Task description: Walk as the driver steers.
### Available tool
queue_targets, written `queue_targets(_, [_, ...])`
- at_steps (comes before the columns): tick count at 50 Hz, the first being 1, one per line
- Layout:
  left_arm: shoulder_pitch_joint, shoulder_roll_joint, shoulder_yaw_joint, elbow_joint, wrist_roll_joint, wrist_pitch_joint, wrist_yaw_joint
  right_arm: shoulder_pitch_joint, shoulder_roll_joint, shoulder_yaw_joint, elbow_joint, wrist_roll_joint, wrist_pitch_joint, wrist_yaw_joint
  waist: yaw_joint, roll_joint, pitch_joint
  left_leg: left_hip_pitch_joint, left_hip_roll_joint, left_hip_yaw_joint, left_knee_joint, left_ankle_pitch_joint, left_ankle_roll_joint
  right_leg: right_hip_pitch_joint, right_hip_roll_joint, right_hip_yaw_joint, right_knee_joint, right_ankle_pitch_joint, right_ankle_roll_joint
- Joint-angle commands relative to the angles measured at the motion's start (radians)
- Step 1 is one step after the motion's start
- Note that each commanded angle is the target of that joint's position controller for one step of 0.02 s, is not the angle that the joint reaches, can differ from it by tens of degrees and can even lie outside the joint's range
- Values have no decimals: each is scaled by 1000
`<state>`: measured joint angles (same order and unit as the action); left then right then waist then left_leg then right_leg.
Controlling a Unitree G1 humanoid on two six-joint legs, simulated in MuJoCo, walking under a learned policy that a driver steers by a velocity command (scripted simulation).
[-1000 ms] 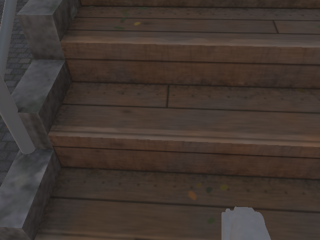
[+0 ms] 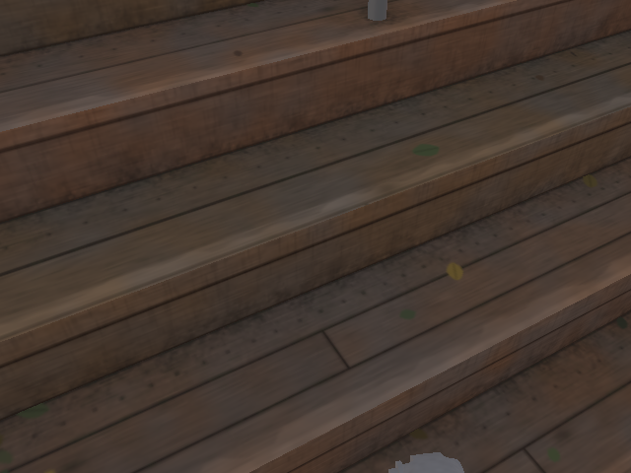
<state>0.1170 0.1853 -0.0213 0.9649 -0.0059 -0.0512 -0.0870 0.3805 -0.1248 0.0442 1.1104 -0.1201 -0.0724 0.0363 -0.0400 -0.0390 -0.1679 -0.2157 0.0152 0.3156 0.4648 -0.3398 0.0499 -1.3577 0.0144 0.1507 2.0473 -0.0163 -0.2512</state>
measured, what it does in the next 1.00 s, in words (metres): climbs: right foot 0.17 m higher, then left foot 0.17 m higher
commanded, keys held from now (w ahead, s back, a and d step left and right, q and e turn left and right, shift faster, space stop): w+e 0.32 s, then q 0.68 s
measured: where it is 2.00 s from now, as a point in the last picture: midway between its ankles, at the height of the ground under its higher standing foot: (323, 398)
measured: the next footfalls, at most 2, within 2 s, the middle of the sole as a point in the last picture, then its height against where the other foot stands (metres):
right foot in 0.28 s outside the picture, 0.17 m higher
left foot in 0.90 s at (254, 385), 0.17 m higher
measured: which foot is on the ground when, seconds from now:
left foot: down 0.00-0.32, up 0.34-0.88, down 0.90-1.00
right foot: up 0.00-0.26, down 0.28-0.92, up 0.94-1.00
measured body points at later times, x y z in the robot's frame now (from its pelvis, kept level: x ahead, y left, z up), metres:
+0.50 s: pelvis +0.29 -0.07 +0.13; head +0.29 -0.04 +0.58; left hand +0.34 +0.17 -0.03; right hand +0.38 -0.34 +0.04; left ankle +0.30 +0.08 -0.35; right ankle +0.34 -0.15 -0.56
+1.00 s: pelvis +0.51 +0.00 +0.25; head +0.52 +0.01 +0.70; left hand +0.63 +0.27 +0.12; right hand +0.68 -0.23 +0.15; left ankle +0.57 +0.11 -0.38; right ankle +0.37 -0.15 -0.38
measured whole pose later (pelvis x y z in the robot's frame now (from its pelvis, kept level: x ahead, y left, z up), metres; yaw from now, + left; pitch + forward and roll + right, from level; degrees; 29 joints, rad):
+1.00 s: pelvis +0.51 +0.00 +0.25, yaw +1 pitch +7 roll +2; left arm 0.23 0.29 0.05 0.87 0.02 -0.09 -0.06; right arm 0.14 -0.20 0.02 0.69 -0.05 -0.06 0.05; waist -0.06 -0.05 -0.11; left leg -0.83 -0.05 0.04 1.24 -0.52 0.02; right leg -0.46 -0.02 0.11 1.24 -0.22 -0.02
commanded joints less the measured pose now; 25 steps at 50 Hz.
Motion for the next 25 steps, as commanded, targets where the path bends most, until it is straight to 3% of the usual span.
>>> queue_targets(1, [-180,-29,-28,-130,3,18,15,86,-26,14,13,-45,3,14,-18,47,150,251,300,-254,-280,149,186,-359,-39,-22,74,-35,-28])
queue_targets(2, [-228,-16,-22,-145,24,28,18,123,13,29,32,-40,-7,18,-8,54,187,289,311,-247,-307,137,179,-406,-51,-34,24,-38,-49])
queue_targets(3, [-244,3,-13,-151,11,28,17,139,36,40,46,-48,-12,18,-6,34,196,292,303,-208,-318,201,167,-388,-58,-42,-57,9,-70])
queue_targets(4, [-268,5,-13,-165,8,34,17,161,41,44,57,-57,-14,18,-6,27,157,315,306,-179,-333,248,155,-362,-88,-71,-89,21,-77])
queue_targets(5, [-281,-30,-23,-176,0,45,20,207,35,43,93,-59,-15,14,10,88,151,361,306,-166,-349,324,146,-380,-94,-94,-60,-30,-89])
queue_targets(6, [-296,-30,-29,-188,10,51,22,223,2,35,94,-62,-12,8,0,68,145,408,300,-149,-349,325,155,-388,-94,-105,-123,-37,-57])
queue_targets(8, [-396,-30,-38,-243,6,68,28,279,0,35,138,-85,-3,17,-13,37,185,493,319,-149,-374,357,149,-451,-109,-127,-241,-76,-63])
queue_targets(9, [-450,-5,-27,-246,25,90,13,171,-45,22,80,-60,3,31,14,44,193,336,291,-60,-447,417,139,-250,-131,-255,-410,-78,-63])
queue_targets(10, [-547,-20,-39,-291,26,119,6,109,-47,20,66,-25,6,52,40,86,185,127,303,-23,-534,570,134,36,-143,-284,-565,-245,-62])
queue_targets(11, [-524,-1,-26,-287,27,135,-10,96,-100,9,35,25,-26,48,80,120,108,48,296,7,-467,1117,161,292,-57,-386,-555,-282,-3])
queue_targets(12, [-399,-1,-19,-265,14,113,-18,123,-181,-9,31,37,-57,35,143,195,114,100,304,48,-335,1610,116,415,15,-399,-560,-295,14])
queue_targets(13, [-260,24,-4,-227,-6,106,-22,137,-276,-32,41,51,-72,35,187,284,94,193,345,30,-241,1875,108,483,73,-386,-674,-358,15])
queue_targets(14, [-114,37,0,-185,-13,86,-12,99,-339,-55,23,62,-76,42,231,287,72,298,368,30,-105,2008,93,582,109,-357,-886,-377,21])
queue_targets(15, [153,93,21,-100,-20,79,8,113,-324,-63,14,3,-73,59,271,249,-89,151,324,-27,161,1941,68,976,111,-240,-935,-232,-8])
queue_targets(16, [348,160,45,-28,-40,94,31,211,-232,-44,13,-52,-66,111,286,114,-277,-256,212,-160,489,1444,69,1450,46,158,-1121,-240,-89])
queue_targets(17, [460,204,59,34,20,90,26,149,-196,-72,2,19,-37,144,256,-20,-203,-495,-34,-212,933,363,48,1457,-112,564,-1513,-311,-149])
queue_targets(18, [484,273,101,48,65,68,51,72,-151,-80,-48,87,-13,152,271,30,-141,-615,-90,-487,1495,387,56,1311,-214,760,-1646,-219,-128])
queue_targets(19, [432,222,88,97,55,33,60,23,-117,-87,-63,93,-21,144,217,-29,-55,-739,-64,-563,1700,425,74,1165,-201,660,-1611,-263,-94])
queue_targets(20, [101,193,102,16,-13,32,111,-225,-32,-61,-340,105,-36,23,83,-135,30,-639,-62,-381,1676,33,28,1035,-205,440,-1560,72,-126])
queue_targets(21, [101,54,28,58,59,2,44,-7,-26,-59,-141,99,-30,65,42,7,-70,-829,-81,-598,1857,256,98,1026,-207,457,-1544,43,-111])
queue_targets(22, [104,14,45,76,-1,9,110,-216,40,-32,-387,67,-11,-24,-37,48,80,-683,-17,-459,1613,-7,30,893,-162,240,-1518,44,-25])
queue_targets(23, [27,-45,14,62,58,-22,101,-50,53,-25,-300,120,20,-80,-111,181,113,-678,-4,-493,1455,68,24,794,-217,129,-1560,-127,72])
queue_targets(24, [11,-51,3,58,61,-45,102,-76,38,-18,-299,122,39,-117,-83,210,172,-638,12,-471,1400,102,1,673,-220,122,-1602,-164,99])
queue_targets(25, [54,12,21,76,26,-34,126,-52,0,-35,-312,97,45,-126,-83,49,213,-682,-60,-381,1593,-8,-31,671,-180,22,-1622,229,6])
Keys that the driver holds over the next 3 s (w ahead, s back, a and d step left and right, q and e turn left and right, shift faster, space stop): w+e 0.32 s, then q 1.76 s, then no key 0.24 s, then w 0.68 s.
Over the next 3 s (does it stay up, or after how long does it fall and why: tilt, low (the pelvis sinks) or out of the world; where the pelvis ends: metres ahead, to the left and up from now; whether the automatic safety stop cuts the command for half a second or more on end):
stays up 0.76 0.16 0.43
